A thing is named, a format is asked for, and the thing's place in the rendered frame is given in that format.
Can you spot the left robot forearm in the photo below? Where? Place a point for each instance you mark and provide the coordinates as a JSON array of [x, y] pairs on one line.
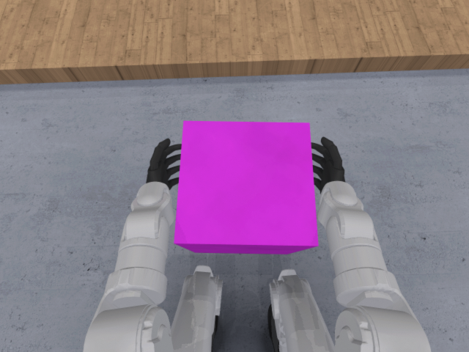
[[138, 278]]

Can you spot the right robot forearm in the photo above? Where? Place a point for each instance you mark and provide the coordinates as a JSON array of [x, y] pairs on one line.
[[361, 274]]

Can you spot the right robot hand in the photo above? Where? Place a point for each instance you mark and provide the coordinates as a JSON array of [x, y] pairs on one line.
[[331, 163]]

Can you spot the left robot hand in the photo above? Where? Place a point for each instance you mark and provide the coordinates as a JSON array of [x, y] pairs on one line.
[[158, 171]]

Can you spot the robot thigh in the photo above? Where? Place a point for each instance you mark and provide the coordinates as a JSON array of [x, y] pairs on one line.
[[293, 305], [200, 302]]

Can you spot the carton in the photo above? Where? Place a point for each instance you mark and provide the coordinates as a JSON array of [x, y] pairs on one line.
[[246, 188]]

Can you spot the robot right upper arm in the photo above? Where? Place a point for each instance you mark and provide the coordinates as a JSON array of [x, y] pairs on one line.
[[371, 329]]

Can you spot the robot left upper arm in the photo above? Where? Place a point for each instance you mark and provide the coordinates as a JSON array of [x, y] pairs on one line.
[[143, 328]]

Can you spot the right robot thigh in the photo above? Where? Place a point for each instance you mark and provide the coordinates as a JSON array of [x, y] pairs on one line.
[[293, 305]]

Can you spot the left robot thigh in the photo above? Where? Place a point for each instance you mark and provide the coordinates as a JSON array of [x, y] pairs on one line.
[[200, 302]]

